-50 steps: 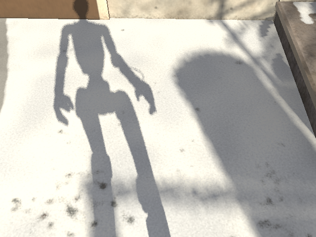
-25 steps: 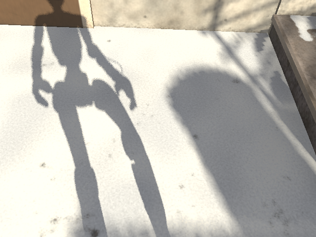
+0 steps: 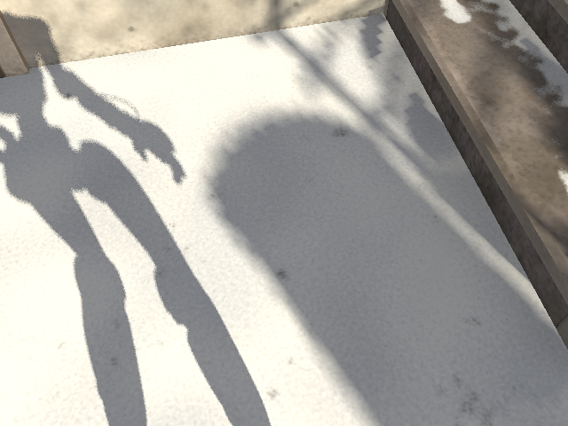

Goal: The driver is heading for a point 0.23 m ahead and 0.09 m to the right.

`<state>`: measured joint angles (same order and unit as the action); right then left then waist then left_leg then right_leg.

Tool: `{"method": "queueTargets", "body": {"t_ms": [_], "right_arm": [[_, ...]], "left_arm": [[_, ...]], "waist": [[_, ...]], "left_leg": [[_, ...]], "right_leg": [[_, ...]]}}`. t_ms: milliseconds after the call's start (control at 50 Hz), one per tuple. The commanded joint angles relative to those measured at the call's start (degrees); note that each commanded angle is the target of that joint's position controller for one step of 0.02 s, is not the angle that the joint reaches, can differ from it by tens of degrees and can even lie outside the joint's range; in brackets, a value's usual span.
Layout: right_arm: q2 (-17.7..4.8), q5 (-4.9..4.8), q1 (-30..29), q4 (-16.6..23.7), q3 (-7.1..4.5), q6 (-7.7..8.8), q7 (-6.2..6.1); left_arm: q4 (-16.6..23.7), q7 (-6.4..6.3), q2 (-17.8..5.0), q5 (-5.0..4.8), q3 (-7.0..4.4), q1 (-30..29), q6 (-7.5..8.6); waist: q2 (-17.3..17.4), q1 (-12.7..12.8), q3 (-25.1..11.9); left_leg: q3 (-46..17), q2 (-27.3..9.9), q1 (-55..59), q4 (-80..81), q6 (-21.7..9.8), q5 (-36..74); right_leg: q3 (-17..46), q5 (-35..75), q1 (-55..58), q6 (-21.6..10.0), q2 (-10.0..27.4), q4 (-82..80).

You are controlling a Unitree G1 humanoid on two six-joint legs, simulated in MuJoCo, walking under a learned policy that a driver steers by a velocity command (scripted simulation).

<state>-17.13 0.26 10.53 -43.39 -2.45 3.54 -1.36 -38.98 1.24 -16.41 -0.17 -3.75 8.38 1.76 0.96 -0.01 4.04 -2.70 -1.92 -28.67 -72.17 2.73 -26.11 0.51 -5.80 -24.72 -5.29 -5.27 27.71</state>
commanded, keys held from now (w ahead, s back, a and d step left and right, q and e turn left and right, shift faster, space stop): no key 1.00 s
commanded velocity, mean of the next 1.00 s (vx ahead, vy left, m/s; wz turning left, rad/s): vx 0.04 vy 0.00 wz -0.13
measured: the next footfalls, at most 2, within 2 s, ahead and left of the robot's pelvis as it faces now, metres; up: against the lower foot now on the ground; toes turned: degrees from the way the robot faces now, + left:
left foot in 0.32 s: +0.18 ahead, +0.16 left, +0.00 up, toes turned -7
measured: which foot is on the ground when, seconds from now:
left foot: up 0.00-0.30, down 0.32-1.00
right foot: down 0.00-1.00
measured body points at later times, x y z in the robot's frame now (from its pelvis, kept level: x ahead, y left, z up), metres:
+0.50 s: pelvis +0.11 +0.04 +0.00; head +0.12 +0.05 +0.45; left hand +0.26 +0.28 -0.12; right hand +0.23 -0.22 -0.10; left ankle +0.14 +0.17 -0.73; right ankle +0.09 -0.07 -0.73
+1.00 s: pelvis +0.12 +0.06 +0.00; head +0.13 +0.06 +0.45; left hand +0.24 +0.30 -0.12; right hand +0.22 -0.20 -0.12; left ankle +0.14 +0.17 -0.73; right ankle +0.09 -0.07 -0.73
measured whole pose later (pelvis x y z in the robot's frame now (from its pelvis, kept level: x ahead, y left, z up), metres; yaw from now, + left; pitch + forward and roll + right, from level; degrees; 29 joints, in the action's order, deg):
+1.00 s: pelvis +0.12 +0.06 +0.00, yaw -5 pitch -2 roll +0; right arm -12.5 0.4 9.0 -48.0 -2.1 1.1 -0.9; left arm -47.1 -2.1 -12.1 0.5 -2.5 12.8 -1.0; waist 0.0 -0.1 2.1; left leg -0.8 1.0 -14.2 -31.5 -0.7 -15.6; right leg 6.3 -18.7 -10.8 0.2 -2.3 31.3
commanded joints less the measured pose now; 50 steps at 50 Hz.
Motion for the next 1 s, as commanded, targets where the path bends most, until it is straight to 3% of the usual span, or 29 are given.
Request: {"method": "queueTargets", "body": {"t_ms": [20,60,120,200,240,280,300,320,340,360,380,420,480,600,1000], "right_arm": [[-5.2,0.32,5.7,3.2,-1.68,-1.08,-0.84],[-4.3,0.56,6.0,2.9,-1.41,-1.55,-1.31],[-3.6,0.53,3.3,3.4,-1.15,-2.02,-1.46],[-3.7,-0.10,-1.4,4.6,-1.22,-2.38,-1.05],[-3.9,-0.11,-2.3,4.9,-1.37,-2.16,-0.76],[-3.3,0.11,-1.4,4.7,-1.40,-1.52,-0.31],[-2.8,0.48,-0.3,4.4,-1.29,-1.06,-0.03],[-5.0,1.35,0.2,4.6,-1.59,-0.69,-0.09],[-9.3,1.69,-0.7,5.5,-2.43,-0.91,-0.44],[-5.8,1.64,-1.8,4.4,-1.74,-1.36,-0.37],[-2.7,1.12,-3.3,4.8,-1.01,-1.43,0.00],[-3.2,0.78,-3.7,5.1,-1.11,-1.32,0.48],[-3.6,0.64,-1.7,4.4,-1.29,-0.91,0.34],[-2.5,0.29,-2.0,4.3,-1.13,-1.52,0.01],[-1.2,0.09,-2.8,-2.3,-0.97,-1.75,0.24]], "left_arm": [[4.3,-0.76,-7.8,0.64,-2.20,0.6,0.11],[3.9,-1.17,-8.1,0.60,-2.20,0.8,0.24],[3.2,-1.95,-7.8,0.22,-1.86,0.9,-0.57],[2.5,-2.25,-7.1,0.76,-1.26,0.7,-1.61],[1.9,-1.97,-6.5,0.98,-0.82,1.0,-1.81],[1.5,-1.74,-5.1,0.62,-0.08,0.5,-1.89],[1.0,-1.72,-4.0,0.29,0.45,1.0,-1.81],[0.7,-1.72,-2.5,0.97,0.99,3.6,-1.38],[0.1,-1.52,-2.4,1.99,0.85,8.9,-0.85],[0.0,-1.60,-2.0,1.60,0.98,8.9,-0.76],[0.1,-1.69,-3.4,1.63,0.80,6.3,-1.10],[0.1,-1.84,-4.2,1.42,0.30,2.7,-2.49],[0.2,-1.75,-3.4,1.14,0.37,2.5,-2.98],[-1.0,-1.93,-2.2,0.80,0.24,3.0,-2.22],[-5.9,-3.63,-1.6,0.65,-0.22,5.1,-2.13]], "waist": [[-3.6,-2.4,-11.5],[-4.2,-2.5,-12.7],[-5.3,-1.4,-14.1],[-7.1,0.5,-11.8],[-7.9,1.1,-10.6],[-7.7,-0.1,-10.1],[-6.8,-1.2,-9.7],[-3.8,-0.1,-10.4],[5.3,4.0,-11.3],[11.3,4.4,-12.3],[9.6,3.3,-11.0],[6.2,1.2,-8.0],[3.3,0.2,-6.9],[-0.5,-0.4,-7.8],[-0.8,0.0,-4.1]], "left_leg": [[-1.2,-1.8,-3.1,3.8,1.2,3.0],[-0.7,-1.4,-2.8,9.2,2.3,6.1],[-0.9,-1.7,-1.6,16.3,2.7,12.5],[-1.1,-1.6,2.0,26.0,2.3,15.4],[-0.9,-1.1,4.1,30.5,1.6,13.3],[0.1,-0.1,8.9,39.1,0.1,14.7],[0.3,0.0,13.6,47.2,-1.1,22.1],[-4.3,-4.7,19.0,48.8,-2.7,32.8],[-10.0,-11.5,23.5,46.6,-7.0,44.4],[-12.6,-13.4,20.2,47.5,-11.5,38.2],[-11.8,-11.1,16.7,48.4,-11.0,31.2],[-6.2,-5.4,15.3,46.9,-6.5,22.7],[-3.6,-3.2,15.9,45.0,-4.7,21.6],[-2.6,-2.2,19.0,42.5,-5.3,26.4],[-1.8,-0.4,17.3,46.0,-4.8,19.1]], "right_leg": [[15.4,31.2,10.1,-12.4,15.6,-8.7],[13.1,34.5,9.1,-11.9,14.9,-8.1],[11.7,28.1,9.5,-9.8,13.7,-7.5],[13.3,12.6,8.4,-8.5,13.5,-8.2],[15.0,10.1,9.0,-8.3,14.1,-6.7],[15.8,10.0,9.4,-7.0,13.7,-3.5],[15.6,8.0,8.5,-4.8,12.2,-1.9],[14.8,2.5,6.7,-1.5,9.5,0.2],[10.2,-10.8,2.8,1.3,3.9,4.8],[6.1,-15.5,4.5,3.7,3.1,4.8],[5.9,-12.8,7.7,4.7,4.3,3.1],[6.6,-7.3,7.6,4.1,4.1,1.5],[8.0,-3.4,7.9,2.8,4.9,0.4],[8.5,0.9,8.5,3.3,5.4,0.6],[8.1,-1.4,11.6,4.6,5.8,-1.6]]}}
